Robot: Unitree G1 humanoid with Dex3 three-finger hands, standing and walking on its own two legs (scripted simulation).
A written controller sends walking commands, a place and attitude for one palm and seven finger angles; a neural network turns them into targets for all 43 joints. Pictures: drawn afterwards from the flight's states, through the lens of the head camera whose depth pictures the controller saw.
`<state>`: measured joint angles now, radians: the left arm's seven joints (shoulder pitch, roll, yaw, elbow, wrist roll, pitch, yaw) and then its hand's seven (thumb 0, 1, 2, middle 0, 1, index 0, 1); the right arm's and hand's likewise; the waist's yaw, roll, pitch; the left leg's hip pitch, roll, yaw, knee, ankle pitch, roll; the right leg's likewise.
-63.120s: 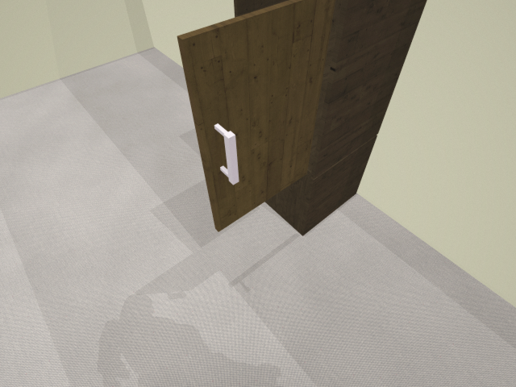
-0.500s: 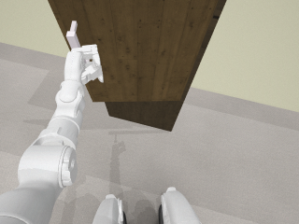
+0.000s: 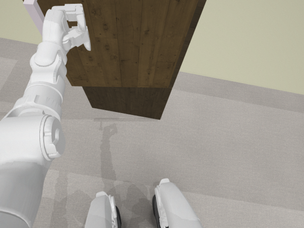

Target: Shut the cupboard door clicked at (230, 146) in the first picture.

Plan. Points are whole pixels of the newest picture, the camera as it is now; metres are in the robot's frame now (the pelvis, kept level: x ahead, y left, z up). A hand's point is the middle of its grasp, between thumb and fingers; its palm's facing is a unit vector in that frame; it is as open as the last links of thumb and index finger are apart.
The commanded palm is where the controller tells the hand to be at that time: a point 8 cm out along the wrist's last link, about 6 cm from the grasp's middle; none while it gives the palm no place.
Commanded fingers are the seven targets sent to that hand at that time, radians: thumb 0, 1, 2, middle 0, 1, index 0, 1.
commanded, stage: push the door shut along its arc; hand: left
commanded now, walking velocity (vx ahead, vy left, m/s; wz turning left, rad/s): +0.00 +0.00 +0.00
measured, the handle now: (47, 25) +0.61 +0.15 +0.09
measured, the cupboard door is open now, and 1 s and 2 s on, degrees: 11 3 3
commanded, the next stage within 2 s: pull the fist back off the door in 0.38 s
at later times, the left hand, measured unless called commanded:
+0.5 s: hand (89, 20) +0.61 +0.05 +0.10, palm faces -0.32 -0.95 -0.03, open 3.2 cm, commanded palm +0.62 +0.08 +0.09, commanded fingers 0.00 0.90 0.90 -1.30 -1.50 -1.30 -1.50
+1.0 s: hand (95, 24) +0.60 +0.04 +0.09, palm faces +0.12 -0.99 -0.04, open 3.1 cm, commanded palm +0.55 +0.08 +0.09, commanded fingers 0.00 0.90 0.90 -1.30 -1.50 -1.30 -1.50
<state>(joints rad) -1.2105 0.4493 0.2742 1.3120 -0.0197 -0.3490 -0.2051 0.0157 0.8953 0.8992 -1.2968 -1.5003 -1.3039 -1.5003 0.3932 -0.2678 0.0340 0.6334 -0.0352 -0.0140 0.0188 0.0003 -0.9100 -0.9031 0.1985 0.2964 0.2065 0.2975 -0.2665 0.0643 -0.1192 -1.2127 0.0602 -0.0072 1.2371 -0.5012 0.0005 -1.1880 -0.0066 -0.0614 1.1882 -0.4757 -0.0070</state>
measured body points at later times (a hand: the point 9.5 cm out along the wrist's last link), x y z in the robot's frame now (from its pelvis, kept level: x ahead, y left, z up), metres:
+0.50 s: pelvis +0.00 +0.01 -0.01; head +0.20 +0.02 +0.39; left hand +0.62 +0.11 +0.11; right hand -0.06 -0.25 -0.11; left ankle +0.03 +0.12 -0.63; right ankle +0.04 -0.12 -0.63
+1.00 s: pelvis +0.03 +0.00 +0.02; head +0.19 +0.00 +0.44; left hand +0.59 +0.09 +0.10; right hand -0.04 -0.23 -0.09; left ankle +0.03 +0.12 -0.63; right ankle +0.04 -0.12 -0.63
